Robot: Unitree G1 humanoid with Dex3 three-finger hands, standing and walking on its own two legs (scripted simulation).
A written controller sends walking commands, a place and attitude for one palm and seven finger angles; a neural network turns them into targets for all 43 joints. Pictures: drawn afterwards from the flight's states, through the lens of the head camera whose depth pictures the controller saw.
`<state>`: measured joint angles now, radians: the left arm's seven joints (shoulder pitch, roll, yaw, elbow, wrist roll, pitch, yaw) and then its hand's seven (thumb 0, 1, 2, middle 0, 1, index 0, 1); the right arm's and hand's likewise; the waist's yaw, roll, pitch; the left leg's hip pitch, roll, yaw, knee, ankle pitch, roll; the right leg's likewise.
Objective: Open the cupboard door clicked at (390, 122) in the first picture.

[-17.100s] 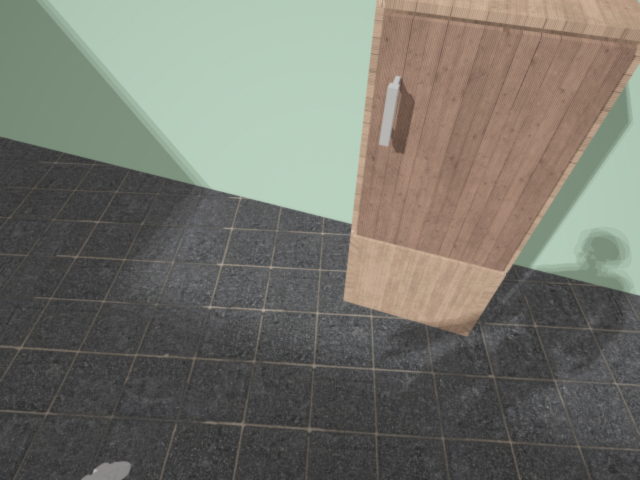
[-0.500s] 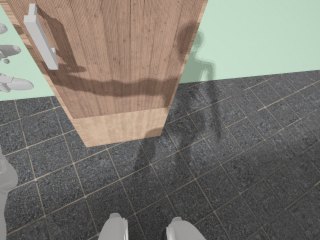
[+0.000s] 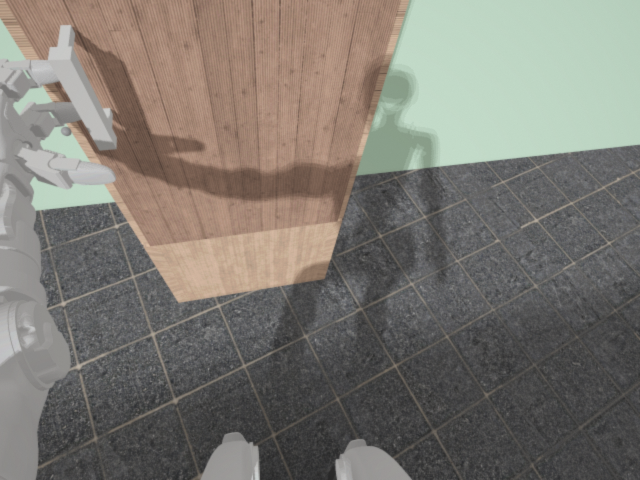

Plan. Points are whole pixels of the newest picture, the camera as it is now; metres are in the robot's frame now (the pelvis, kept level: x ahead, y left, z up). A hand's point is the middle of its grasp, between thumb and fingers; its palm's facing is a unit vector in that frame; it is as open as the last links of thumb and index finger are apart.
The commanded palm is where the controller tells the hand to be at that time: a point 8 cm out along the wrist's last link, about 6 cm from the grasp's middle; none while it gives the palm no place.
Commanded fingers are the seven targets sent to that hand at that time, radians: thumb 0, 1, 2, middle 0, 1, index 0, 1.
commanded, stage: slide the fingers in behind the handle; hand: left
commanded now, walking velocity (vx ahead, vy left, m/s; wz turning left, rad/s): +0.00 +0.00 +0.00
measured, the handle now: (88, 92) +0.55 +0.24 +0.11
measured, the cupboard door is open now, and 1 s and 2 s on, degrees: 0 0 0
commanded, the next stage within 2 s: close the thumb around the handle in 1.16 s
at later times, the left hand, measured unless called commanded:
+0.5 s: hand (86, 128) +0.51 +0.24 +0.10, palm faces +0.12 -0.99 +0.03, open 13.8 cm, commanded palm +0.49 +0.27 +0.10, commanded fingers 0.00 -0.50 0.30 -0.30 -1.20 -0.30 -1.20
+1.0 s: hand (109, 126) +0.51 +0.21 +0.10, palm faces +0.14 -0.99 +0.00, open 13.9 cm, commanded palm +0.48 +0.25 +0.10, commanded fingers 0.00 -0.50 0.30 -0.30 -1.20 -0.30 -1.20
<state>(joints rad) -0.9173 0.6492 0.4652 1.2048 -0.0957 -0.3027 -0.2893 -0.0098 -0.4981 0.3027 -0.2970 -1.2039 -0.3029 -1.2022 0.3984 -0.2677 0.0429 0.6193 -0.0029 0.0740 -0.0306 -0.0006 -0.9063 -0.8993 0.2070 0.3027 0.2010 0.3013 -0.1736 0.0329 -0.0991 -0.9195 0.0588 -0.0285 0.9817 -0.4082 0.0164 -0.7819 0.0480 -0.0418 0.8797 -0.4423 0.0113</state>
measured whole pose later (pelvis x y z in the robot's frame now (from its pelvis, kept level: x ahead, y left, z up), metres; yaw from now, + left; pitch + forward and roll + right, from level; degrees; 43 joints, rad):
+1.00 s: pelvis +0.00 -0.01 +0.00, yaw +0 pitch +19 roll -4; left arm -0.93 0.55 0.43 1.20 -0.08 -0.34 -0.16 -0.01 -0.50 0.30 -0.30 -1.21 -0.32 -1.21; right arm 0.41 -0.25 0.03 0.65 -0.01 0.06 -0.01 0.00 -0.91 -0.90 0.21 0.30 0.20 0.30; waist -0.17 0.04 -0.10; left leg -0.91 0.06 -0.02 0.98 -0.40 0.01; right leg -0.78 0.05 -0.03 0.90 -0.45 0.00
